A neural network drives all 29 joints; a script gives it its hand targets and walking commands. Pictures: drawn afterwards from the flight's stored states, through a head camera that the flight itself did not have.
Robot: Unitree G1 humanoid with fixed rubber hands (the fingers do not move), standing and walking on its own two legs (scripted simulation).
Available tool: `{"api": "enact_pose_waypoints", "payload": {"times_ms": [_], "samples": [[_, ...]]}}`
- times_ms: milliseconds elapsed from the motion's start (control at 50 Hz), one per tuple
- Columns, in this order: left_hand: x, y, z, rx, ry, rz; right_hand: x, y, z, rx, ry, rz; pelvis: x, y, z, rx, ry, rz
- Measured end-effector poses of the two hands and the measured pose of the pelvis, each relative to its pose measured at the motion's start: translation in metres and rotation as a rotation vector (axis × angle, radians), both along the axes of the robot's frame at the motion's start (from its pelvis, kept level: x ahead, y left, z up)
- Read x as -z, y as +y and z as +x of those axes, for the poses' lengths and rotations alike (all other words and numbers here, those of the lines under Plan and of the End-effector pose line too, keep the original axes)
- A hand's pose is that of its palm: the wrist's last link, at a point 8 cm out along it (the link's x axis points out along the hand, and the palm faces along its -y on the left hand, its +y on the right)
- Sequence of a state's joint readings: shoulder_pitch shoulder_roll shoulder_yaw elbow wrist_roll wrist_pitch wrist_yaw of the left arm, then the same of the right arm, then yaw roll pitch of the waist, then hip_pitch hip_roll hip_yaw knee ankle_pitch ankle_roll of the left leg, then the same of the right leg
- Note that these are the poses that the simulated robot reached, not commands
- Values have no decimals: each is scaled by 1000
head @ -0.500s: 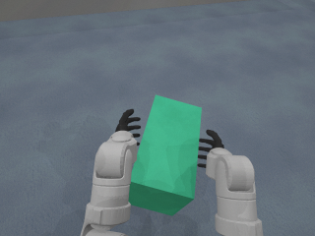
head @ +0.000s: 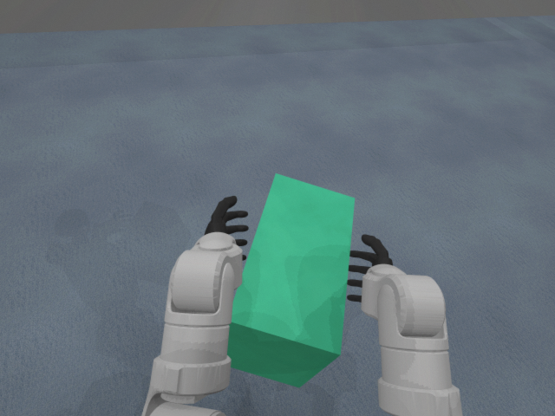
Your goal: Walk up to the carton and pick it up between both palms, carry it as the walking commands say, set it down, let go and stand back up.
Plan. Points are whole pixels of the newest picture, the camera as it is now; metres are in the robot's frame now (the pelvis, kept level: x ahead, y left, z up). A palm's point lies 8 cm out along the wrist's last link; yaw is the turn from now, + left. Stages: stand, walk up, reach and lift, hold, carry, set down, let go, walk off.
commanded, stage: carry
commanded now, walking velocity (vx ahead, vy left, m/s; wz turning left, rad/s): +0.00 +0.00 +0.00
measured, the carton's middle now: (287, 278) +0.36 +0.01 -0.03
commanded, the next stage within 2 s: none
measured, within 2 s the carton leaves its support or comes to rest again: neither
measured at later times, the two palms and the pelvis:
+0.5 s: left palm (220, 199) +0.41 +0.12 +0.10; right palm (367, 230) +0.39 -0.10 +0.08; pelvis +0.07 +0.00 +0.00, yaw +1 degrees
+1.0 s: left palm (215, 227) +0.34 +0.12 +0.12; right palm (374, 268) +0.32 -0.10 +0.09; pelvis +0.04 +0.00 -0.01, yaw +1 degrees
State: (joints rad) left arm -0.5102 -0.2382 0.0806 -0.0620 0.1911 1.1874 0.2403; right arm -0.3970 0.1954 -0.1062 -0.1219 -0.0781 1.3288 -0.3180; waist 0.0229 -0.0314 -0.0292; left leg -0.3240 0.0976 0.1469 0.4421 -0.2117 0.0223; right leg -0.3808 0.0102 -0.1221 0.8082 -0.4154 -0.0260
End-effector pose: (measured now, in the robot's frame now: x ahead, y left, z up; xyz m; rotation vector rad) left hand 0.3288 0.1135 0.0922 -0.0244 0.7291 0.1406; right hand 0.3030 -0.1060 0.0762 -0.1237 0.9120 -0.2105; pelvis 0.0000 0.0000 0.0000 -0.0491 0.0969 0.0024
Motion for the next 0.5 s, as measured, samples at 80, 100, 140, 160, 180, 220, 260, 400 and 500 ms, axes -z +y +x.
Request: {"api": "enact_pose_waypoints", "payload": {"times_ms": [80, 100, 140, 160, 180, 220, 260, 400, 500], "samples": [[5, -10, 25, -1, 14, 14, 8, -10, 24, 1, 16, 19, 0, -9, 22, 2, 21, 8], [6, -14, 31, -2, 11, 20, 11, -14, 30, 0, 13, 26, 2, -12, 27, 2, 25, 18], [7, -23, 44, 2, -1, 36, 16, -23, 42, 7, 0, 50, 6, -18, 37, 3, 21, 28], [6, -28, 49, 10, -3, 44, 18, -27, 46, 16, -2, 63, 5, -20, 41, 6, 15, 26], [5, -31, 54, 14, -4, 50, 18, -29, 49, 22, -4, 70, 4, -21, 44, 4, 10, 29], [3, -33, 62, 14, -5, 55, 17, -31, 57, 24, -9, 78, 1, -23, 50, -2, 11, 39], [1, -32, 68, 13, -10, 56, 15, -31, 64, 24, -19, 86, 0, -22, 56, -6, 15, 46], [-4, -13, 81, 15, -49, 25, 6, -14, 79, 26, -63, 69, 4, -6, 69, -9, 13, 25], [-6, 9, 80, -17, -71, -11, -5, 8, 83, -10, -75, 18, 4, 5, 74, -19, 1, 28]]}}
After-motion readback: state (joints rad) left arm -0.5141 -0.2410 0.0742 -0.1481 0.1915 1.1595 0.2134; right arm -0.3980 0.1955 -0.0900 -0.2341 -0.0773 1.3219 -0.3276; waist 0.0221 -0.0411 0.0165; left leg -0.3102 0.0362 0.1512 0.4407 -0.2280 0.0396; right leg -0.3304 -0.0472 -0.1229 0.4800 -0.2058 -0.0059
